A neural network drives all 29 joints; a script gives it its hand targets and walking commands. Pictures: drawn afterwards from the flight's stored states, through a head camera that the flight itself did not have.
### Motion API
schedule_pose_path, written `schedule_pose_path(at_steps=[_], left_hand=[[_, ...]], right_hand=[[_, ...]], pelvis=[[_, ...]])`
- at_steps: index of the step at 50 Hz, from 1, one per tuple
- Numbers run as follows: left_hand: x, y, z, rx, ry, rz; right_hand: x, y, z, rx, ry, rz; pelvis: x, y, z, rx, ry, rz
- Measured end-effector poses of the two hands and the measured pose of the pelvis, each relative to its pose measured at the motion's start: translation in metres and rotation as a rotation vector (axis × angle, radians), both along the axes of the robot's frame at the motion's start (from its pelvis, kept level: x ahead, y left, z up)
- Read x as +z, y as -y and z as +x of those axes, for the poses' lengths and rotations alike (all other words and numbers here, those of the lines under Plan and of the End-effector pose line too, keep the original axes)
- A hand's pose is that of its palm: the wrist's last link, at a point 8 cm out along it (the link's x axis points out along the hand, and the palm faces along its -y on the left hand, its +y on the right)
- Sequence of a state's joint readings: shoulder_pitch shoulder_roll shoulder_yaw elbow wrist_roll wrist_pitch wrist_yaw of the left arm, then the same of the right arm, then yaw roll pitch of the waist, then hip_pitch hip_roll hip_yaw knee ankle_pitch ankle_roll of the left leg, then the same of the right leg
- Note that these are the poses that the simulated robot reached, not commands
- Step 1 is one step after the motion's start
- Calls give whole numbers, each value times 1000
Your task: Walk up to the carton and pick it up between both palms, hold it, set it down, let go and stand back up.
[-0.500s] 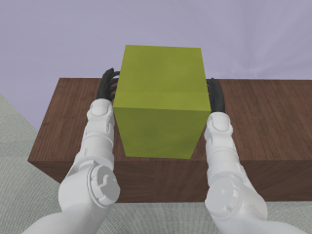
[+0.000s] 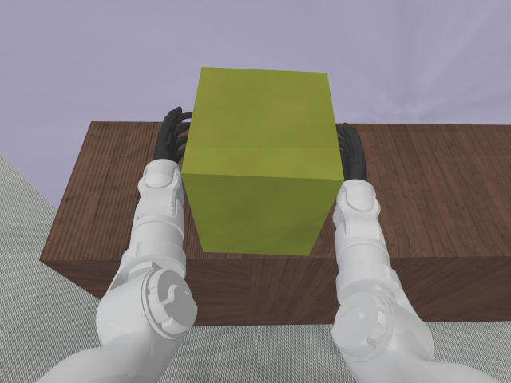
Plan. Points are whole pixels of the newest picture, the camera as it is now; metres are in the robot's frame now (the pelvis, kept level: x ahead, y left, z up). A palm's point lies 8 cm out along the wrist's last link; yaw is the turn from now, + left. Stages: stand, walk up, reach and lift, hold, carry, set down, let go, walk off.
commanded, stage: set down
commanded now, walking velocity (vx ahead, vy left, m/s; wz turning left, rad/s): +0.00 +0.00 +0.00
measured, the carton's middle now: (259, 169) +0.45 +0.03 +0.03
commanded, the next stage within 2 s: none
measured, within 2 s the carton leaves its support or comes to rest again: neither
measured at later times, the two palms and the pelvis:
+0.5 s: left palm (169, 158) +0.43 +0.18 +0.07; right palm (351, 174) +0.42 -0.11 +0.07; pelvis +0.00 +0.00 +0.00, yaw -1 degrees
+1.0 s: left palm (165, 151) +0.45 +0.19 +0.07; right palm (350, 170) +0.44 -0.12 +0.05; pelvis +0.00 +0.00 -0.01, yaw -1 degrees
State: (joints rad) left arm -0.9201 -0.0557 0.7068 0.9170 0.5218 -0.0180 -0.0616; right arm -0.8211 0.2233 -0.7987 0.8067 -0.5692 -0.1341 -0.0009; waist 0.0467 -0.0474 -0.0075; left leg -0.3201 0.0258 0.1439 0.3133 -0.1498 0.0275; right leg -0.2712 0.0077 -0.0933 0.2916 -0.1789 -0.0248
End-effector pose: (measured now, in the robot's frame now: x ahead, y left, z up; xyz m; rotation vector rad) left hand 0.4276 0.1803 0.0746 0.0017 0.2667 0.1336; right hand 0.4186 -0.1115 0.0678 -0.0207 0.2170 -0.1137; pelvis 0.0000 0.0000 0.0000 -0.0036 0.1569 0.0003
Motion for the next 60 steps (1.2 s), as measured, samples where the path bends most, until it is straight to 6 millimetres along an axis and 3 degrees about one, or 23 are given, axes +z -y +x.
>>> schedule_pose_path(at_steps=[24,46,52,60], left_hand=[[-6,-1,3,2,-3,4],[-12,-7,15,-18,-16,45],[-5,-12,22,-5,-35,41],[14,-25,28,6,-22,48]], right_hand=[[-1,1,2,13,-25,1],[-17,0,18,73,-89,10],[-14,10,25,54,-108,17],[7,42,35,7,-85,-5]], pelvis=[[-1,-1,-1,-19,-24,-3],[-8,0,1,-15,-136,-17],[-12,1,-1,-9,-176,-25],[-17,2,-7,-3,-203,-27]])
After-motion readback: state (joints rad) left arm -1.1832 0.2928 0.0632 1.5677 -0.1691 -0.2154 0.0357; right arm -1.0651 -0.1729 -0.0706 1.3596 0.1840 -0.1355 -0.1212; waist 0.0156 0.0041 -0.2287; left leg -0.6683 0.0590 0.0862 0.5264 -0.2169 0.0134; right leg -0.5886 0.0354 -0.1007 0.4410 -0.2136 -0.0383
